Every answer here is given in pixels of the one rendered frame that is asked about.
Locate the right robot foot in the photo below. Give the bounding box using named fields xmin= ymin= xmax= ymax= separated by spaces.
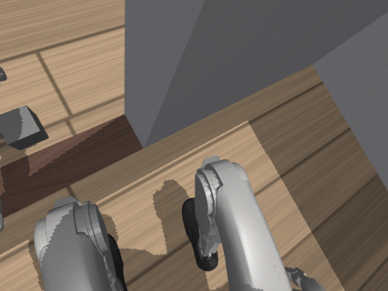
xmin=182 ymin=198 xmax=218 ymax=272

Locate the left robot foot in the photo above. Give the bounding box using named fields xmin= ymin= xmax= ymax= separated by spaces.
xmin=108 ymin=234 xmax=128 ymax=291

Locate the right robot hand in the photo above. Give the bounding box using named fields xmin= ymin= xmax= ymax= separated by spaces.
xmin=284 ymin=267 xmax=326 ymax=291

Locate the cube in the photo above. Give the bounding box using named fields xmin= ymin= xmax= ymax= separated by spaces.
xmin=0 ymin=105 xmax=49 ymax=150

